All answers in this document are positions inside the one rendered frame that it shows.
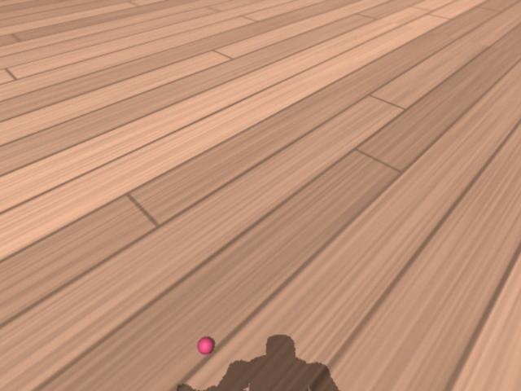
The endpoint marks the ball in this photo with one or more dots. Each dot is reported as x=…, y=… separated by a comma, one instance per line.
x=205, y=345

